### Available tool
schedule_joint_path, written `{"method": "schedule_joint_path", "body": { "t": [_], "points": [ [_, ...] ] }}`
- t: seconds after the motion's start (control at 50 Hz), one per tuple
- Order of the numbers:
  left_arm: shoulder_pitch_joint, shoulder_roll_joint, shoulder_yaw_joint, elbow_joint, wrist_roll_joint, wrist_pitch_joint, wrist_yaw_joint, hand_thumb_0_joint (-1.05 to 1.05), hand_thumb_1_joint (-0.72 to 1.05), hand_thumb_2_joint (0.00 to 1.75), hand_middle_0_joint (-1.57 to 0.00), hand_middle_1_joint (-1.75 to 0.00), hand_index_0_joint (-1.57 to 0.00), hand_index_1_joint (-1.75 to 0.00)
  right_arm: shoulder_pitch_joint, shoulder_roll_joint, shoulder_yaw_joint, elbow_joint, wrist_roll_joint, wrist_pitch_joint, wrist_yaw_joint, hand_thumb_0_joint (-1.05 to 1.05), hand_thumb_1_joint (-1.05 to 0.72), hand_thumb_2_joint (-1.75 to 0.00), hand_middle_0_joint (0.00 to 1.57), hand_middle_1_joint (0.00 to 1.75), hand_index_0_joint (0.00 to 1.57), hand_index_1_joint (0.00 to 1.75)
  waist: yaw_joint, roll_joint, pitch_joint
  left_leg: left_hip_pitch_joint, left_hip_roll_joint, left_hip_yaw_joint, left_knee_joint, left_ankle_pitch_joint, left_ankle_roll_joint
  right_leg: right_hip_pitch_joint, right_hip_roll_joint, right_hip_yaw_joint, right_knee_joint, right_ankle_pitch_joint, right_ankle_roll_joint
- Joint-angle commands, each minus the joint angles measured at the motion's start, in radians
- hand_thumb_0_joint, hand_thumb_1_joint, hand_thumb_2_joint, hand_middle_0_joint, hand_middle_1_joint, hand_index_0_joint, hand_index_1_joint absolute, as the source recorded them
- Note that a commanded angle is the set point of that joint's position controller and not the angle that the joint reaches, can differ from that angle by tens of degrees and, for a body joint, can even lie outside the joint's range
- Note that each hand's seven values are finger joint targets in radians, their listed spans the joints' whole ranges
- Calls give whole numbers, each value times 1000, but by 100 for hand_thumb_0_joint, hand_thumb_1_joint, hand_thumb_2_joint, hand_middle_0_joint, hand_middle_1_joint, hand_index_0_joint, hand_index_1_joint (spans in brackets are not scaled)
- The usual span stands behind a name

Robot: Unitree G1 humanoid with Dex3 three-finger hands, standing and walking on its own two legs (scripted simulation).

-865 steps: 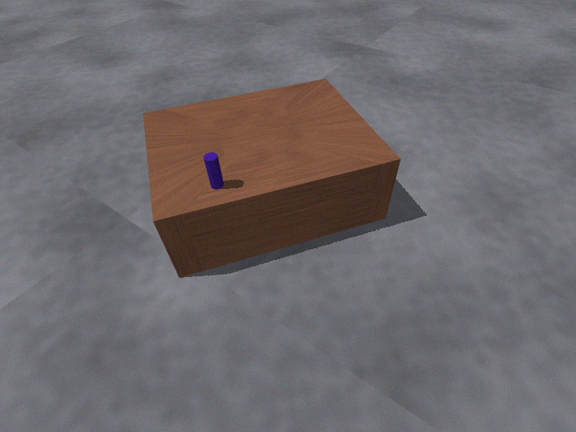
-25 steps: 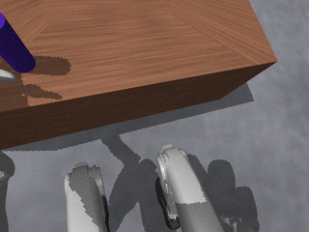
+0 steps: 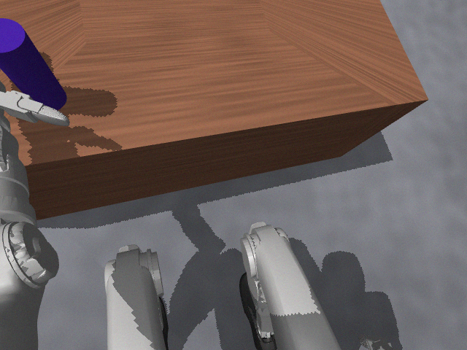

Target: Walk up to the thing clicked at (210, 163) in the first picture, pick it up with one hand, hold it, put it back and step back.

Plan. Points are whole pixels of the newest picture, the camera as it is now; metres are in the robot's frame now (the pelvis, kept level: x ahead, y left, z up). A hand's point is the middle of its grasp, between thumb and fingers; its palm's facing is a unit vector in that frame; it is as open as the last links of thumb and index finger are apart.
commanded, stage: rest palm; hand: left
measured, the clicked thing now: (29, 72) +0.57 +0.25 +0.00
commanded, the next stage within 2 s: close in 0.06 s
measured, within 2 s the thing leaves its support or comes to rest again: leaves its support in 1.46 s
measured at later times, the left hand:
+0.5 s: hand (40, 79) +0.55 +0.24 +0.00, palm faces +0.20 -0.98 -0.03, open 16.4 cm
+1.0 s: hand (45, 83) +0.56 +0.24 -0.02, palm faces +0.18 -0.98 -0.04, open 11.1 cm
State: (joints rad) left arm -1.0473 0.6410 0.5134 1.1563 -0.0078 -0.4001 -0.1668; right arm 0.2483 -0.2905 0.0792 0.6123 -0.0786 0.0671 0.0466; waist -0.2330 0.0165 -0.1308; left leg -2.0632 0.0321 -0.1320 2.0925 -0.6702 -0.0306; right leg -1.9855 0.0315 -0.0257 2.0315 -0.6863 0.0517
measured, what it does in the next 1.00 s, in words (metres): stands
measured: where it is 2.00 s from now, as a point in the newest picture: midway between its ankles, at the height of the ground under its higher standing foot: (211, 339)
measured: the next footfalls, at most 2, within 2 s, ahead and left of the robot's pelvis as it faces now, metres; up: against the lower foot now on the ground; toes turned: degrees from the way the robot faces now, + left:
none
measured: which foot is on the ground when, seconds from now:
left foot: down 0.00-1.00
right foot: down 0.00-1.00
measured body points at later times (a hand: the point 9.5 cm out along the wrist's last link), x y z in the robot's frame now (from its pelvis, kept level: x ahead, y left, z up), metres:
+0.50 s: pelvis +0.00 +0.00 -0.01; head +0.22 +0.05 +0.37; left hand +0.54 +0.29 +0.00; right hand +0.06 -0.27 -0.13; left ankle +0.08 +0.13 -0.40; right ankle +0.09 -0.14 -0.40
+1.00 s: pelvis -0.01 +0.00 -0.03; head +0.23 +0.05 +0.35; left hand +0.54 +0.29 -0.02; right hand +0.04 -0.27 -0.14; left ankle +0.08 +0.13 -0.40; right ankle +0.09 -0.14 -0.40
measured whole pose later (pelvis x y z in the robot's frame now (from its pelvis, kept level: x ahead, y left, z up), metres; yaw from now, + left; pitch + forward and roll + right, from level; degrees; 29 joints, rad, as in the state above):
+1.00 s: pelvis -0.01 +0.00 -0.03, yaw +0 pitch +35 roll -6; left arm -1.08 0.64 0.47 1.18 0.02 -0.46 -0.13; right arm 0.21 -0.28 0.10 0.63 -0.10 0.08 0.06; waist -0.24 0.00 -0.09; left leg -2.13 0.02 -0.14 2.18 -0.67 -0.04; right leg -2.05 0.03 -0.03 2.13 -0.69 0.05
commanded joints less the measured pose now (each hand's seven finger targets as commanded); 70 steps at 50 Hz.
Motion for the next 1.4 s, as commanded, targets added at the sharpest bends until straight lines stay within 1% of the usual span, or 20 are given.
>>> {"method": "schedule_joint_path", "body": {
  "t": [0.0, 0.1, 0.14, 0.18, 0.3, 0.32, 0.34, 0.5, 0.68, 0.74, 0.82, 0.86, 0.88, 0.96, 0.98, 1.14, 1.18, 1.24, 1.32, 1.38],
  "points": [
    [-427, 209, -17, -288, 5, -92, 34, 0, -61, 0, -4, -7, -7, -4, 190, -202, -87, -9, -4, -3, -6, 0, -93, -90, 20, 30, 20, 30, 17, 310, -686, 599, 11, 36, -258, 206, 38, 265, -3, -62, -198, 220, -94],
    [-431, 166, -40, -311, 2, -109, 55, 0, -61, 0, -7, -4, -8, -3, 195, -196, -87, 19, -11, -8, -4, 0, -92, -90, 20, 30, 20, 30, 7, 313, -717, 626, 8, 47, -225, 306, 41, 290, -4, -58, -189, 293, -91],
    [-400, 164, -37, -258, 7, -109, 64, 0, -61, 0, -8, -4, -8, -4, 200, -194, -89, 20, -12, -7, -4, 0, -92, -90, 20, 30, 20, 30, 2, 267, -707, 576, 4, 58, -212, 284, 50, 328, -2, -54, -206, 290, -85],
    [-371, 182, -16, -231, 13, -112, 69, 0, -61, 5, -20, -16, -21, -14, 197, -192, -85, 26, -15, -4, -2, 0, -92, -90, 20, 30, 20, 30, 9, 239, -682, 530, 3, 66, -204, 273, 53, 344, -1, -52, -204, 290, -83],
    [-363, 184, -17, -200, 14, -124, 53, 0, -60, 11, -30, -25, -31, -24, 180, -194, -79, 12, -15, 1, 4, 0, -93, -90, 20, 30, 20, 30, -1, 210, -673, 489, 1, 65, -188, 251, 57, 346, 0, -54, -195, 281, -80],
    [-364, 156, -25, -194, 8, -126, 48, 0, -58, 12, -31, -26, -32, -24, 177, -192, -78, 6, -16, 0, 4, 0, -93, -90, 20, 30, 20, 30, -10, 189, -670, 480, 2, 61, -190, 240, 57, 337, 0, -59, -193, 272, -80],
    [-366, 172, -25, -208, 8, -129, 47, 0, -59, 12, -32, -27, -34, -26, 173, -190, -77, 7, -16, 0, 5, 0, -93, -90, 20, 30, 20, 30, 5, 197, -672, 479, 1, 68, -187, 232, 58, 339, 2, -54, -196, 266, -80],
    [-421, 157, -52, -208, 16, -136, 49, 0, -51, 19, -41, -36, -43, -34, 158, -196, -75, 2, -18, 1, 6, 0, -93, -90, 20, 30, 20, 30, -8, 248, -645, 505, 6, 51, -204, 162, 45, 254, 1, -68, -168, 197, -88],
    [-422, 206, -30, -163, 15, -137, 51, 0, -39, 31, -54, -49, -56, -47, 152, -205, -61, 1, -22, 2, 2, 0, -92, -89, 20, 30, 20, 30, -19, 234, -643, 448, 1, 66, -163, 147, 52, 282, 3, -68, -159, 197, -80],
    [-441, 229, -21, -179, 19, -139, 53, 0, -33, 36, -62, -56, -64, -54, 159, -207, -62, -4, -21, 6, 2, 0, -92, -89, 20, 30, 20, 30, -10, 231, -639, 413, -2, 68, -171, 122, 50, 288, 3, -66, -159, 176, -82],
    [-445, 207, -43, -179, 17, -135, 40, 0, -22, 47, -72, -66, -74, -64, 157, -210, -57, -6, -22, 6, 2, 0, -91, -89, 20, 30, 20, 30, -26, 234, -652, 429, 0, 64, -152, 156, 53, 286, 4, -71, -149, 209, -80],
    [-429, 228, -25, -172, 19, -130, 38, 0, -17, 51, -77, -70, -79, -68, 161, -217, -55, -4, -22, 8, 4, 0, -92, -89, 20, 30, 20, 30, -14, 259, -657, 465, 2, 57, -153, 199, 47, 265, 1, -75, -130, 230, -84],
    [-439, 198, -50, -183, 21, -129, 37, 0, -14, 52, -78, -72, -80, -69, 167, -212, -54, 2, -24, 9, 7, 0, -91, -89, 20, 30, 20, 30, -20, 279, -657, 484, 4, 53, -153, 215, 43, 246, 1, -80, -121, 238, -86],
    [-481, 206, -57, -218, 17, -129, 39, 0, -5, 62, -88, -82, -90, -80, 156, -215, -54, -1, -24, 11, 7, 0, -90, -89, 20, 30, 20, 30, -22, 287, -641, 462, 4, 51, -154, 170, 41, 232, 1, -80, -116, 205, -87],
    [-459, 224, -32, -184, 18, -124, 43, 0, -4, 65, -90, -85, -92, -83, 155, -220, -55, -2, -22, 12, 7, 0, -91, -89, 20, 30, 20, 30, -19, 278, -631, 465, 4, 50, -153, 159, 43, 223, 0, -79, -119, 197, -85],
    [-455, 213, -44, -183, 21, -116, 52, 0, 23, 87, -115, -108, -117, -106, 167, -215, -52, -3, -26, 19, 6, 0, -90, -89, 20, 30, 20, 30, -23, 236, -659, 417, 1, 62, -127, 167, 51, 274, 6, -77, -128, 212, -79],
    [-406, 219, -30, -143, 26, -112, 53, 0, 33, 97, -114, -114, -115, -113, 157, -221, -53, -10, -27, 21, 6, 0, -89, -89, 20, 30, 20, 30, -22, 228, -632, 399, 0, 60, -127, 168, 51, 277, 7, -81, -123, 214, -78],
    [-469, 226, -52, -227, 29, -116, 47, 0, 38, 108, -124, -125, -125, -124, 162, -214, -54, -17, -27, 23, 7, 0, -90, -89, 20, 30, 20, 30, -19, 244, -698, 421, 0, 66, -121, 188, 52, 317, 7, -74, -124, 240, -77],
    [-436, 241, -35, -235, 13, -86, 40, 0, 45, 118, -128, -132, -128, -132, 168, -224, -65, -27, -15, 29, -1, 0, -89, -89, 20, 30, 20, 30, -6, 267, -735, 486, 3, 60, -149, 211, 49, 317, 6, -73, -135, 247, -80],
    [-507, 255, -35, -359, 1, -82, 38, 0, 47, 120, -129, -135, -130, -134, 174, -215, -67, -26, -9, 31, -7, 0, -89, -89, 20, 30, 20, 30, 9, 324, -794, 559, 3, 56, -169, 244, 43, 318, 1, -68, -140, 262, -86]
  ]
}}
